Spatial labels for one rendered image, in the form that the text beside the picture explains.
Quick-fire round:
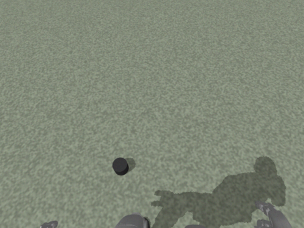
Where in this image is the right robot hand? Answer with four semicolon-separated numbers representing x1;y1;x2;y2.
254;201;292;228

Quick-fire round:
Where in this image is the tin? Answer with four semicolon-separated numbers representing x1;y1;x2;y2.
112;158;129;176

